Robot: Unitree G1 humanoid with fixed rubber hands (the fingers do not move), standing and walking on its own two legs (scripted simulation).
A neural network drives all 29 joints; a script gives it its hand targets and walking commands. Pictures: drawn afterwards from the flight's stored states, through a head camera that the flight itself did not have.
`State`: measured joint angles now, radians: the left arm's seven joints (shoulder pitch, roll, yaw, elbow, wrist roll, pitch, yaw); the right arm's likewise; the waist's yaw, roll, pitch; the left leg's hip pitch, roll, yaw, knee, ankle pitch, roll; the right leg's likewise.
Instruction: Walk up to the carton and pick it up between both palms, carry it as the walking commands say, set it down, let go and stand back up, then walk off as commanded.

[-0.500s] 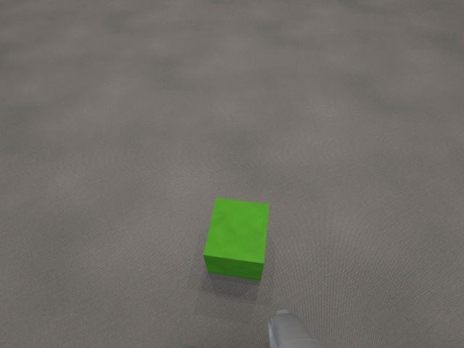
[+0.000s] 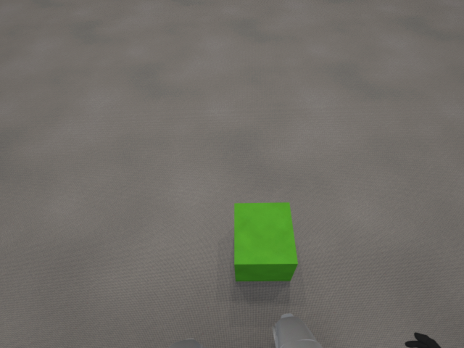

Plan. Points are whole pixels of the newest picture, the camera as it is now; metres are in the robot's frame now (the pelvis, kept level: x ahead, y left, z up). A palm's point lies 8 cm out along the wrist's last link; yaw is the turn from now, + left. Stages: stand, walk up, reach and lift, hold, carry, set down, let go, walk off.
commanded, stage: walk up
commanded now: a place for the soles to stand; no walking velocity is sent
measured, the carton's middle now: (262, 242) +0.56 -0.11 -0.63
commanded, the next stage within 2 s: none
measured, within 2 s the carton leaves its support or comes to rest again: neither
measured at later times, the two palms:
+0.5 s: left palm out of the picture +0.12 +0.37 -0.07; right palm out of the picture +0.06 -0.30 -0.04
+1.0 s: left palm out of the picture +0.12 +0.31 -0.05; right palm out of the picture +0.07 -0.34 -0.07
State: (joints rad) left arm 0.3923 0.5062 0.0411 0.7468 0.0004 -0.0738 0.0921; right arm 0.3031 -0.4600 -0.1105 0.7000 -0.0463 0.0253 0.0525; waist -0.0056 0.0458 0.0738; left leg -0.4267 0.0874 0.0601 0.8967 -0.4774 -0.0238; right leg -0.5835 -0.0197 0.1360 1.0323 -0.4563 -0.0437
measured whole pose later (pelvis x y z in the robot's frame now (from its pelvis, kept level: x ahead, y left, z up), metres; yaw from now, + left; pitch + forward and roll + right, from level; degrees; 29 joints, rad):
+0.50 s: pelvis +0.01 +0.04 +0.02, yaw -3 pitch +2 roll -2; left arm 0.25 0.49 0.04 0.75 0.00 -0.02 0.01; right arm 0.33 -0.42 -0.11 0.71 -0.02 -0.06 -0.04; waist 0.00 -0.02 0.05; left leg -0.36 0.08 0.10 0.75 -0.42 0.01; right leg -0.54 0.00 0.00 0.89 -0.37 -0.02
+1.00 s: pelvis +0.00 -0.01 +0.02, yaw -3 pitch +1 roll +2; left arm 0.25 0.45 0.04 0.75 0.00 -0.02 -0.02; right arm 0.30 -0.42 -0.11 0.74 -0.02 -0.06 -0.01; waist 0.00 -0.01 0.04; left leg -0.36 0.04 0.04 0.71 -0.37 0.01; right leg -0.44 0.00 -0.02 0.77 -0.35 -0.05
